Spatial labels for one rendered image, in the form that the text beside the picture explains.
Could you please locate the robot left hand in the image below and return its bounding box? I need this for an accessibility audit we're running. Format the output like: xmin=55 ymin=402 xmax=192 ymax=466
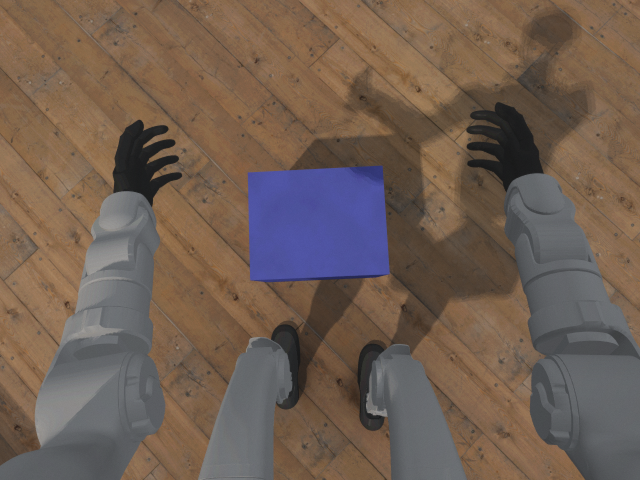
xmin=113 ymin=120 xmax=182 ymax=207

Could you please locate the robot right upper arm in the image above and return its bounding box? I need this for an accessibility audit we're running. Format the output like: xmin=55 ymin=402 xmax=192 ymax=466
xmin=530 ymin=354 xmax=640 ymax=480

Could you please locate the robot right hand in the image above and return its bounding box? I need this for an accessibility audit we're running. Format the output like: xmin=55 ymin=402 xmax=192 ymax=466
xmin=466 ymin=102 xmax=544 ymax=192

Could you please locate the robot left foot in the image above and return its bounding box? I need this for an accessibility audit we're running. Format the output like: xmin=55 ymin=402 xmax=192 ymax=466
xmin=271 ymin=324 xmax=300 ymax=409

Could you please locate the right robot thigh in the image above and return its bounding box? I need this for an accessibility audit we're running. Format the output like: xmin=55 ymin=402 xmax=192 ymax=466
xmin=371 ymin=354 xmax=467 ymax=480

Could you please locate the left robot forearm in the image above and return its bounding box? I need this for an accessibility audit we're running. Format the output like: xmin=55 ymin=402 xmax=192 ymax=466
xmin=35 ymin=191 xmax=160 ymax=445

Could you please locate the carton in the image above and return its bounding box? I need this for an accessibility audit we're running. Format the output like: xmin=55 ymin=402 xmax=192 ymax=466
xmin=248 ymin=166 xmax=390 ymax=282

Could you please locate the robot left upper arm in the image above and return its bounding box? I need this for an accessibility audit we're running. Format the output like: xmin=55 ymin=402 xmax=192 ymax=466
xmin=0 ymin=351 xmax=165 ymax=480

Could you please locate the right robot forearm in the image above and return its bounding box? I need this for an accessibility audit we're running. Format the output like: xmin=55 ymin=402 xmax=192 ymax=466
xmin=504 ymin=173 xmax=640 ymax=360

